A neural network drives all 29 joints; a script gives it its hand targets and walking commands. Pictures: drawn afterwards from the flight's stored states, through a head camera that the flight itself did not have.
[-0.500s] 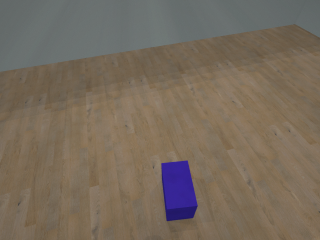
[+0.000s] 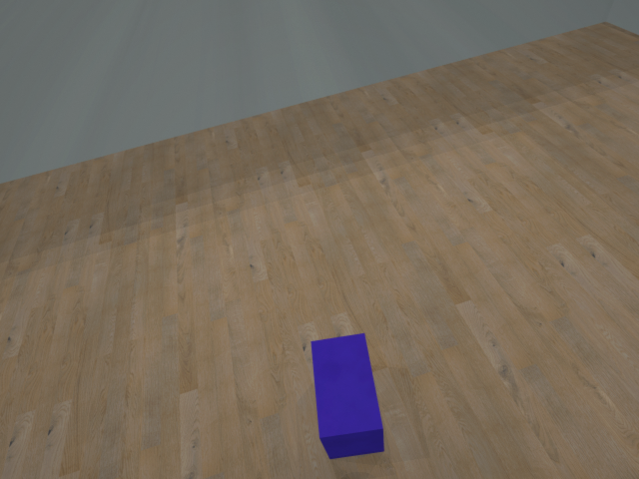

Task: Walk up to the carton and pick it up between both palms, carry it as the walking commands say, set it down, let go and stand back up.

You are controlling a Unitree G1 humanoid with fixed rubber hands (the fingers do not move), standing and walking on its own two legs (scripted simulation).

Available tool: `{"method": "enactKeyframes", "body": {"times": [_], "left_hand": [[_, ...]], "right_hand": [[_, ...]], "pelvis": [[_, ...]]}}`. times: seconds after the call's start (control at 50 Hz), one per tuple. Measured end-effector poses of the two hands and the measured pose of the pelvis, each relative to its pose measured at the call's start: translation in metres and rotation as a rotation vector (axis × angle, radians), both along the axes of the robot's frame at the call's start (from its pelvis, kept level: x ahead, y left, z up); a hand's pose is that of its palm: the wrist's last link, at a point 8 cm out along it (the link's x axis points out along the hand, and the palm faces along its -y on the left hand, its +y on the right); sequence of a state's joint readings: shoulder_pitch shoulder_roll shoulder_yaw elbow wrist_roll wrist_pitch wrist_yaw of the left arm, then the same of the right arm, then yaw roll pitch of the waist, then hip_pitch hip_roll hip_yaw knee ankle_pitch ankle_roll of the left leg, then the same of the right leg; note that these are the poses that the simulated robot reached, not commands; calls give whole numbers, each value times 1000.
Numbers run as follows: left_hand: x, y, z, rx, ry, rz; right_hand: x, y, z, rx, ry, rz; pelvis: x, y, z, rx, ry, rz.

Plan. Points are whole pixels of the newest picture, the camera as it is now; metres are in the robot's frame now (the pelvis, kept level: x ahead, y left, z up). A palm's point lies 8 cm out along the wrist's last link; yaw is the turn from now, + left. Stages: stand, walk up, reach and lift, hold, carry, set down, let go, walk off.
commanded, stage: walk up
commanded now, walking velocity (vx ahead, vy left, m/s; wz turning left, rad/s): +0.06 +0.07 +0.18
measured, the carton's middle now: (347, 396) +0.47 +0.04 -0.66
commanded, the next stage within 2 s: none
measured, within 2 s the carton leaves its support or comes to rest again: neither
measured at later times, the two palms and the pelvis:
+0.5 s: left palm out of the picture +0.05 +0.34 -0.12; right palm out of the picture +0.09 -0.16 -0.09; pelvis +0.00 +0.09 +0.01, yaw +4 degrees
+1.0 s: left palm out of the picture +0.04 +0.23 -0.10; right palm out of the picture +0.07 -0.26 -0.13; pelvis -0.01 -0.02 +0.00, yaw +3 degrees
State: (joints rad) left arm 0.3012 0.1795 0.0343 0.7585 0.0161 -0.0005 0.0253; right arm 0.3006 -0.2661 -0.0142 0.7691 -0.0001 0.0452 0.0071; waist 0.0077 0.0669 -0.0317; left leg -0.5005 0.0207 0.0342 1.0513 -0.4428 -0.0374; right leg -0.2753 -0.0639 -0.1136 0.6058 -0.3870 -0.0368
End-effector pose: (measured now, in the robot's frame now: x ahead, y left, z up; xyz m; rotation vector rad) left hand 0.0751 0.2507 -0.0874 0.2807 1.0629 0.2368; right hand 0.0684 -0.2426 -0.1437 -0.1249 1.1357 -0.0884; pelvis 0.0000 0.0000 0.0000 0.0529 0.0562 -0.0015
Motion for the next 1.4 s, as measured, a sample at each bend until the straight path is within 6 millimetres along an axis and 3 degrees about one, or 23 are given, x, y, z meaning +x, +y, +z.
{"method": "enactKeyframes", "body": {"times": [0.16, 0.32, 0.42, 0.54, 0.74, 0.92, 1.1, 1.24, 1.4], "left_hand": [[-3, 29, -9, -30, 6, 16], [-3, 72, -41, -120, 34, 29], [-17, 82, -38, -168, 76, 59], [-32, 85, -37, -184, 140, 72], [-40, 60, -38, -176, 168, 67], [-40, 9, -32, -91, 131, 61], [-18, -37, -10, -40, 20, 41], [-16, -52, -10, -33, -12, 36], [-39, -46, -7, -54, 0, 104]], "right_hand": [[9, 29, 5, -16, -18, 17], [20, 72, 17, -89, -55, 37], [22, 80, 43, -145, -40, 59], [16, 79, 54, -187, 5, 64], [8, 50, 48, -189, 22, 58], [6, 0, 11, -105, 17, 55], [6, -34, 9, -30, 18, 35], [1, -51, 9, -33, 1, 18], [-29, -54, 23, -55, 64, 61]], "pelvis": [[1, 31, -2, -25, -8, 14], [7, 78, -13, -84, -61, 28], [6, 89, 3, -115, -74, 59], [3, 92, 12, -122, -61, 72], [-1, 64, 10, -88, -63, 69], [-8, 4, -6, -15, -42, 61], [-6, -40, 1, 8, -40, 45], [-10, -55, -1, 4, -47, 35], [-19, -54, 10, -18, -50, 95]]}}
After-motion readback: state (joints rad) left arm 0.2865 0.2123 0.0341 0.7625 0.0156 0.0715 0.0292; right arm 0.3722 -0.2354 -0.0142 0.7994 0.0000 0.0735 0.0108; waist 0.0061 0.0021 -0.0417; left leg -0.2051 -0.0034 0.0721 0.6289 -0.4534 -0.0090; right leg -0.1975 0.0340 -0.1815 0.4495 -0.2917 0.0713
